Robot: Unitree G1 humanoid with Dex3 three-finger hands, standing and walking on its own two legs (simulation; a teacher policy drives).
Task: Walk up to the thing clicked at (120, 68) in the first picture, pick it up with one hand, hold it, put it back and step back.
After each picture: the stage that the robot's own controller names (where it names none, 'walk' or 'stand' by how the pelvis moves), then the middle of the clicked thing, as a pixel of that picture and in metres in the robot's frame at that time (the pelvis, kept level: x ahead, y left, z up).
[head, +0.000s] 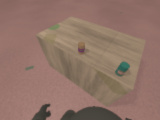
stand; (122, 69) +0.44 -0.25 -0.02
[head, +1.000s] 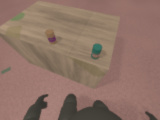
walk; (96, 51) +0.49 +0.00 +0.02
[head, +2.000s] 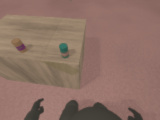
stand; (64, 50) +0.49 +0.24 +0.03
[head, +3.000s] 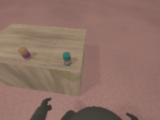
walk; (67, 59) +0.48 +0.21 -0.02
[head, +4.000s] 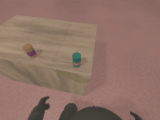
stand; (76, 60) +0.43 +0.11 +0.00
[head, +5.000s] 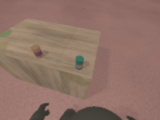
stand; (79, 62) +0.45 +0.10 -0.02
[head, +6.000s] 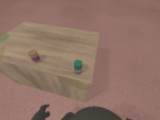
stand; (78, 67) +0.41 +0.11 -0.03
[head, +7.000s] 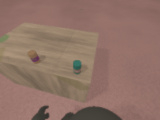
stand; (77, 67) +0.41 +0.11 -0.03
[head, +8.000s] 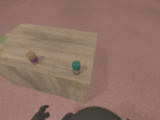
stand; (76, 68) +0.40 +0.12 -0.03
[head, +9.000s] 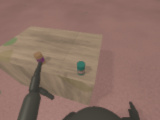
rise first; (81, 68) +0.40 +0.11 -0.02
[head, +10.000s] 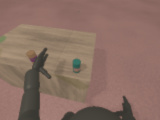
go down; (76, 66) +0.42 +0.10 -0.01
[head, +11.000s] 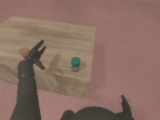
go down; (75, 64) +0.41 +0.10 -0.01
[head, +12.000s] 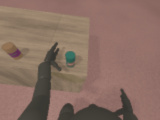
close in; (70, 59) +0.42 +0.11 +0.02
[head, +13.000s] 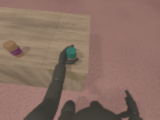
close; (71, 55) +0.43 +0.11 +0.05
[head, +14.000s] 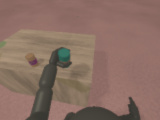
lift; (64, 58) +0.34 +0.16 +0.18
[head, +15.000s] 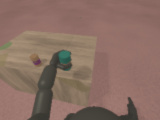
lift; (65, 61) +0.33 +0.16 +0.17
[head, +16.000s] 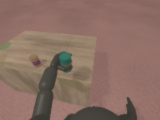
hold; (66, 62) +0.32 +0.16 +0.16
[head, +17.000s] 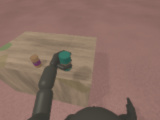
hold; (65, 61) +0.33 +0.16 +0.17
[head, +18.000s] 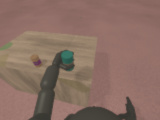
crouch; (68, 61) +0.32 +0.15 +0.17
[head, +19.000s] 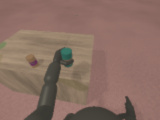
crouch; (67, 57) +0.37 +0.15 +0.15
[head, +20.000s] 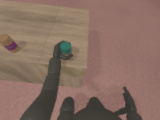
lower; (66, 51) +0.45 +0.13 +0.06
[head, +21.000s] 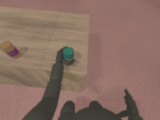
lower; (69, 56) +0.43 +0.12 +0.05
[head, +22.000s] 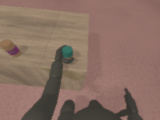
lower; (68, 55) +0.44 +0.13 +0.05
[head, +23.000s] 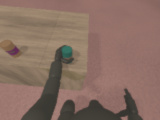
lower; (67, 55) +0.44 +0.13 +0.05
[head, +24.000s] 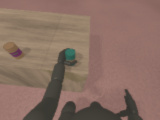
loosen; (70, 57) +0.42 +0.11 +0.04
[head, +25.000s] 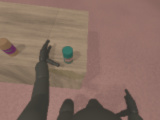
withdraw; (68, 55) +0.43 +0.12 +0.05
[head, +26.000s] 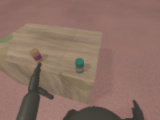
sink last; (79, 66) +0.40 +0.11 +0.02
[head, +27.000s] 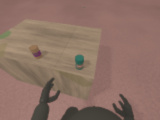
stand; (79, 62) +0.43 +0.11 +0.01
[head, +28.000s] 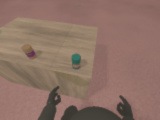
stand; (76, 61) +0.42 +0.11 +0.03
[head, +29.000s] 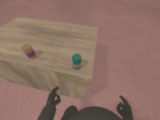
stand; (76, 62) +0.42 +0.11 +0.03
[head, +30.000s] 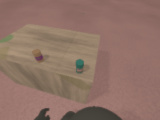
stand; (79, 66) +0.42 +0.10 -0.02
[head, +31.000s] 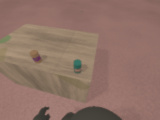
stand; (77, 66) +0.42 +0.11 -0.03
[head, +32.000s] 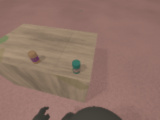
stand; (76, 66) +0.41 +0.12 -0.03
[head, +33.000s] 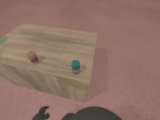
walk; (75, 67) +0.41 +0.13 -0.03
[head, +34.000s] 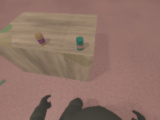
walk; (80, 43) +0.61 +0.13 -0.01
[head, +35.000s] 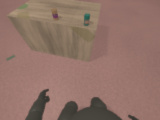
walk; (86, 19) +0.99 +0.08 +0.00
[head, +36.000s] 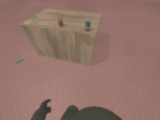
stand; (87, 26) +1.06 +0.10 +0.00
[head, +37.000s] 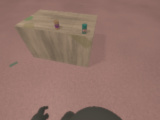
stand; (84, 28) +1.03 +0.11 -0.03
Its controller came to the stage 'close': yes
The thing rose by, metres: 0.19
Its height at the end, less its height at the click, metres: +0.00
